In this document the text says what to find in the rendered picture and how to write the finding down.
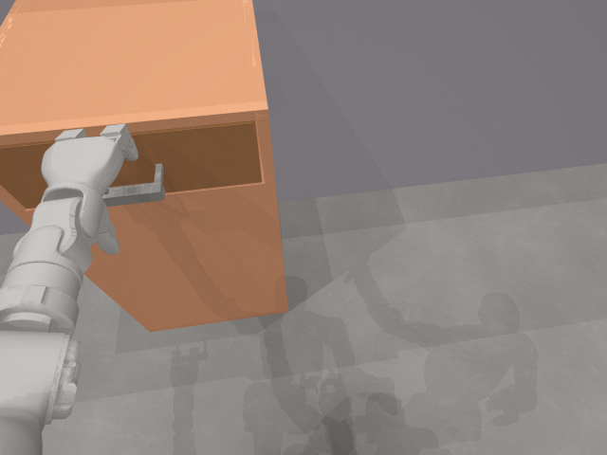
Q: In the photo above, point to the robot left upper arm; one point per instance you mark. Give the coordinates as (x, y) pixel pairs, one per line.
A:
(39, 374)

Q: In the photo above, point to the handle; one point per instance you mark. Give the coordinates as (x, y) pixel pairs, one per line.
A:
(139, 193)

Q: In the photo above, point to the left robot forearm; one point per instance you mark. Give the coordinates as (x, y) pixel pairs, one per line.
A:
(40, 291)

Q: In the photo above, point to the cabinet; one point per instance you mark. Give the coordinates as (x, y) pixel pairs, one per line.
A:
(197, 257)

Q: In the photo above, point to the left robot hand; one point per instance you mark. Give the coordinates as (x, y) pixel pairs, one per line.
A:
(94, 162)

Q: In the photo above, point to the drawer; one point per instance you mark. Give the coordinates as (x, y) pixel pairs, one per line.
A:
(194, 158)

